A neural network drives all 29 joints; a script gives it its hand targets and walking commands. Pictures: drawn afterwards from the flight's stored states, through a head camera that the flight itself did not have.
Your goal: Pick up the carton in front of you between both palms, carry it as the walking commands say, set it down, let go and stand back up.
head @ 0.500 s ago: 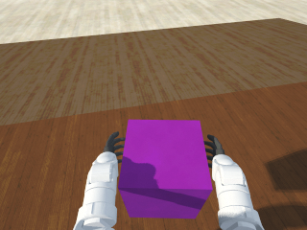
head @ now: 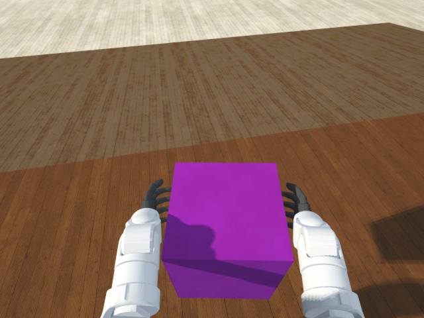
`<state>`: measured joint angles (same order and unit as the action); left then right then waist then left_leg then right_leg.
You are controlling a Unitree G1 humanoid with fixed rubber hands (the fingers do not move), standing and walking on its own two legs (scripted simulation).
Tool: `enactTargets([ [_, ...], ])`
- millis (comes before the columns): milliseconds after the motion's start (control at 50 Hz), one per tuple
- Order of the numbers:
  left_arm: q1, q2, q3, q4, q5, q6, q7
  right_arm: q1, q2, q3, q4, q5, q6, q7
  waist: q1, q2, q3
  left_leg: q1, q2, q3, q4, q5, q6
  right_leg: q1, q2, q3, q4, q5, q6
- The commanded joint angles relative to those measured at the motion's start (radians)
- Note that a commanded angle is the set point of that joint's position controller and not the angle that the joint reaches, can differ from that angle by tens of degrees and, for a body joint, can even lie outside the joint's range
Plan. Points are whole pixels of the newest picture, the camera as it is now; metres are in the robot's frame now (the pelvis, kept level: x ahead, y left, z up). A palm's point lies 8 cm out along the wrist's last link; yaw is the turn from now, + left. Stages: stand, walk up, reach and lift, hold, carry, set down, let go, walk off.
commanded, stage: reach and lift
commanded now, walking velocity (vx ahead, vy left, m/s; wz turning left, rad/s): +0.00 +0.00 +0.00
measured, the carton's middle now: (224, 233) +0.30 +0.00 -0.05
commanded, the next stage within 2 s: hold in 0.30 s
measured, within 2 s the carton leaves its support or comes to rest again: neither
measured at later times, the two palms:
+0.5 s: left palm (145, 211) +0.29 +0.15 +0.06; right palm (303, 215) +0.28 -0.15 +0.05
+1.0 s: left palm (145, 212) +0.29 +0.15 +0.06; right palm (304, 215) +0.28 -0.15 +0.05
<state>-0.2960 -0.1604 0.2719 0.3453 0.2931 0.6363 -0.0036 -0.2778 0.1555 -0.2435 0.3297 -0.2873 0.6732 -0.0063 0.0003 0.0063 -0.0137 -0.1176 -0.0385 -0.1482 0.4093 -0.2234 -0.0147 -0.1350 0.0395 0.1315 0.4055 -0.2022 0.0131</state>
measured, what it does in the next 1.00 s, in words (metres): stands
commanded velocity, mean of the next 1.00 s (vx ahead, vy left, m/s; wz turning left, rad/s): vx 0.00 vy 0.00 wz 0.00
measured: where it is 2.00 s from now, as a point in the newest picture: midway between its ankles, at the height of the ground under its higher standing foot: outside the picture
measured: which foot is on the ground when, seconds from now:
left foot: down 0.00-1.00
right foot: down 0.00-1.00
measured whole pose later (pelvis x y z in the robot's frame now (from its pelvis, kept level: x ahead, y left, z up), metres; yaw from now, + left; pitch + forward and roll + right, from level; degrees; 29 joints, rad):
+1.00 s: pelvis -0.01 +0.00 +0.00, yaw +0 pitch -7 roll +0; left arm -0.31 -0.16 0.27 0.28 0.31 0.74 -0.01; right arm -0.30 0.16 -0.24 0.27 -0.30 0.77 0.00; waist 0.00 0.01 0.00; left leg -0.05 -0.03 -0.14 0.37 -0.20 -0.01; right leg -0.06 0.04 0.13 0.37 -0.18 0.01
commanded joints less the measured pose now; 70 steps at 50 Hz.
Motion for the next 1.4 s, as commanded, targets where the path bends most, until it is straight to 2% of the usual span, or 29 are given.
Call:
enactTargets([
  [0,-0.426,-0.953,-0.545,0.008,-0.245,-0.002,-0.254,-0.499,0.95,0.547,-0.056,0.258,-0.04,0.246,-0.001,-0.008,-0.257,0.032,-0.064,0.078,-0.062,0.216,-0.003,0.131,0.055,-0.065,-0.047,0.229,0.013],
  [260,-0.409,-0.957,-0.562,-0.04,-0.26,0.03,-0.248,-0.486,0.93,0.557,-0.103,0.269,-0.01,0.252,-0.002,0.0,-0.233,0.058,-0.062,0.071,-0.078,0.24,-0.01,0.136,0.062,-0.067,-0.061,0.222,0.01],
  [380,-0.404,-0.958,-0.624,-0.132,-0.299,0.07,-0.239,-0.49,0.933,0.628,-0.194,0.314,0.028,0.248,0.006,0.001,-0.273,0.105,-0.061,0.065,-0.09,0.302,-0.014,0.172,0.063,-0.062,-0.074,0.275,0.012],
  [500,-0.411,-0.916,-0.553,-0.072,-0.258,0.106,-0.244,-0.486,0.891,0.546,-0.127,0.268,0.063,0.248,-0.001,-0.001,-0.135,0.052,-0.054,0.077,-0.119,0.127,-0.009,0.125,0.057,-0.07,-0.102,0.11,0.004],
  [760,-0.515,-0.94,-0.547,-0.042,-0.257,0.088,-0.261,-0.589,0.936,0.548,-0.096,0.273,0.05,0.259,0.005,-0.005,-0.187,0.041,-0.052,0.084,-0.103,0.078,0.0,0.135,0.05,-0.071,-0.089,0.072,0.006],
  [1160,-0.449,-0.927,-0.561,-0.09,-0.266,0.096,-0.255,-0.514,0.927,0.559,-0.138,0.279,0.058,0.249,0.002,-0.003,-0.206,0.078,-0.058,0.079,-0.104,0.198,-0.004,0.168,0.056,-0.065,-0.089,0.192,0.008],
  [1180,-0.463,-0.927,-0.573,-0.101,-0.278,0.1,-0.253,-0.534,0.929,0.57,-0.147,0.288,0.058,0.247,0.003,-0.028,-0.188,-0.06,0.117,0.046,-0.015,0.065,0.013,0.045,-0.122,-0.055,0.003,0.041,-0.008],
  [1220,-0.451,-0.934,-0.6,-0.138,-0.295,0.102,-0.244,-0.536,0.931,0.595,-0.19,0.307,0.059,0.244,0.002,-0.039,-0.197,-0.129,0.079,0.03,-0.022,-0.331,0.021,-0.044,-0.121,0.012,-0.072,-0.402,-0.03],
  [1240,-0.462,-0.938,-0.625,-0.175,-0.307,0.106,-0.238,-0.55,0.935,0.624,-0.223,0.327,0.063,0.241,0.003,-0.052,-0.171,-0.19,0.066,0.04,0.004,-0.435,0.021,-0.071,-0.134,0.046,-0.092,-0.537,-0.044],
  [1260,-0.469,-0.941,-0.649,-0.212,-0.32,0.112,-0.231,-0.568,0.936,0.653,-0.258,0.346,0.069,0.238,0.004,-0.071,-0.159,-0.226,0.059,0.069,0.055,-0.403,0.016,-0.076,-0.162,0.077,-0.104,-0.544,-0.059],
  [1300,-0.44,-0.941,-0.701,-0.282,-0.349,0.132,-0.212,-0.563,0.945,0.715,-0.328,0.385,0.089,0.229,0.007,-0.133,-0.228,-0.238,0.028,0.168,0.18,-0.21,0.003,-0.039,-0.224,0.127,-0.132,-0.457,-0.095],
  [1320,-0.424,-0.94,-0.734,-0.329,-0.364,0.148,-0.201,-0.554,0.946,0.75,-0.372,0.408,0.105,0.223,0.005,-0.152,-0.261,-0.222,0.022,0.193,0.15,-0.18,0.007,-0.035,-0.236,0.124,-0.126,-0.428,-0.109],
  [1360,-0.419,-0.923,-0.788,-0.432,-0.389,0.191,-0.177,-0.547,0.94,0.797,-0.457,0.439,0.144,0.205,0.003,-0.112,-0.285,-0.106,0.031,0.196,0.036,-0.204,0.019,-0.126,-0.201,0.034,-0.062,-0.432,-0.095],
  [1380,-0.418,-0.916,-0.808,-0.478,-0.401,0.214,-0.167,-0.536,0.929,0.808,-0.49,0.448,0.166,0.195,0.002,-0.023,-0.265,-0.039,0.094,0.107,-0.035,-0.27,0.033,-0.221,-0.151,-0.05,0.04,-0.407,-0.066],
])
